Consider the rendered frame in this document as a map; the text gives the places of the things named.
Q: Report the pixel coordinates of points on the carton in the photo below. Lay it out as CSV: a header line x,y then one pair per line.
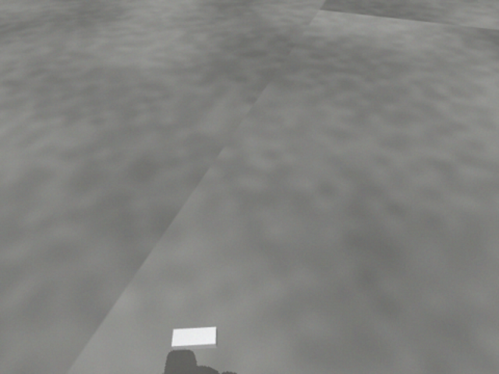
x,y
194,338

